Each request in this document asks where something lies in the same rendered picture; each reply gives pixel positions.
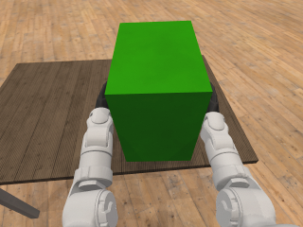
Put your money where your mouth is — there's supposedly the robot left forearm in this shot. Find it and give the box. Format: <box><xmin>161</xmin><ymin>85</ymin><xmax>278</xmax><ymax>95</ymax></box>
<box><xmin>62</xmin><ymin>107</ymin><xmax>114</xmax><ymax>226</ymax></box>

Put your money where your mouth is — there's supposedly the carton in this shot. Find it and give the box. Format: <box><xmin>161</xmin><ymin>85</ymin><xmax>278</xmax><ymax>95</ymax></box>
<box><xmin>104</xmin><ymin>20</ymin><xmax>213</xmax><ymax>162</ymax></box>

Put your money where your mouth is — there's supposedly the table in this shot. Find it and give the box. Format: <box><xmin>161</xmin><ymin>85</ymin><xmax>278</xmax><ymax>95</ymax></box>
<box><xmin>0</xmin><ymin>55</ymin><xmax>259</xmax><ymax>219</ymax></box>

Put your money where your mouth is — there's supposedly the right robot upper arm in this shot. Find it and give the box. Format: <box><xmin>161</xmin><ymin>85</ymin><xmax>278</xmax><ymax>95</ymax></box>
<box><xmin>216</xmin><ymin>186</ymin><xmax>299</xmax><ymax>227</ymax></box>

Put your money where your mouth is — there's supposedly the right robot hand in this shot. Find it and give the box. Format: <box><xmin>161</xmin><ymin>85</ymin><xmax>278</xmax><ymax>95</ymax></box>
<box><xmin>206</xmin><ymin>82</ymin><xmax>220</xmax><ymax>114</ymax></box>

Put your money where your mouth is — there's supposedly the robot right forearm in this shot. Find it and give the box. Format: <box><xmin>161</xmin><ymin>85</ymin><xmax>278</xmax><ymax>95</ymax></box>
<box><xmin>200</xmin><ymin>112</ymin><xmax>276</xmax><ymax>215</ymax></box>

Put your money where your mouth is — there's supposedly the left robot upper arm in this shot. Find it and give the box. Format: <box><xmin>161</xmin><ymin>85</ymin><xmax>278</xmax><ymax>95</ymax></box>
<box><xmin>62</xmin><ymin>189</ymin><xmax>118</xmax><ymax>227</ymax></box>

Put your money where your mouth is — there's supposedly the left robot hand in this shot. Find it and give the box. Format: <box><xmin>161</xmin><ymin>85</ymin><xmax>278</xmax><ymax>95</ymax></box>
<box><xmin>95</xmin><ymin>81</ymin><xmax>110</xmax><ymax>110</ymax></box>

